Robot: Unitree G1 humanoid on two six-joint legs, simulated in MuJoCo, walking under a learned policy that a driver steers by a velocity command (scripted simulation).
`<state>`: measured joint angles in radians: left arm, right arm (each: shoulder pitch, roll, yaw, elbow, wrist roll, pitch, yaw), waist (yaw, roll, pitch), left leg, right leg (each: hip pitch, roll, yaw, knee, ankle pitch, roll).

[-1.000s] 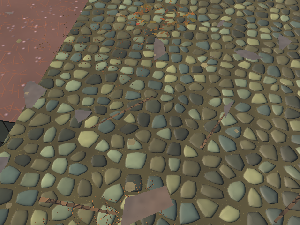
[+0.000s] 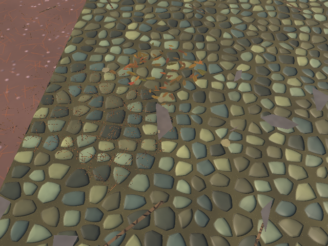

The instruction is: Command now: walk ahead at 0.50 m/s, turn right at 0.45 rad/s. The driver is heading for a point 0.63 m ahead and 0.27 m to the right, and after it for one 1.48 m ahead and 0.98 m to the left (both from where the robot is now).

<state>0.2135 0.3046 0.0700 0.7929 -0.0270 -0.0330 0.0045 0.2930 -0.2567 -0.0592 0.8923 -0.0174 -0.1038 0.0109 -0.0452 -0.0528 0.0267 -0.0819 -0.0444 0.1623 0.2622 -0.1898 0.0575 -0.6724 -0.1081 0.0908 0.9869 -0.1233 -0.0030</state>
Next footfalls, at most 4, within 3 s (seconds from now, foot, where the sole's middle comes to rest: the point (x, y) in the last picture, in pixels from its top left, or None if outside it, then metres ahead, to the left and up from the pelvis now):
0.26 right None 0.31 -0.15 -0.78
0.74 left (168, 213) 0.63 -0.03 -0.78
1.16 right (232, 208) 0.65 -0.31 -0.78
1.54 left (172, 200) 0.69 -0.05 -0.78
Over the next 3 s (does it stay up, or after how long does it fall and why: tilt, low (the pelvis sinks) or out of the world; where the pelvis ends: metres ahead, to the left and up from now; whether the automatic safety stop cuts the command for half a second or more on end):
stays up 0.63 -0.13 -0.01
